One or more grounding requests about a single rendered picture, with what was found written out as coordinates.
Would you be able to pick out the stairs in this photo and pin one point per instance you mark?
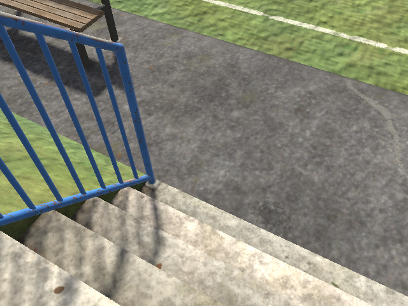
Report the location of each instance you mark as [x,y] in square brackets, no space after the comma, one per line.
[162,247]

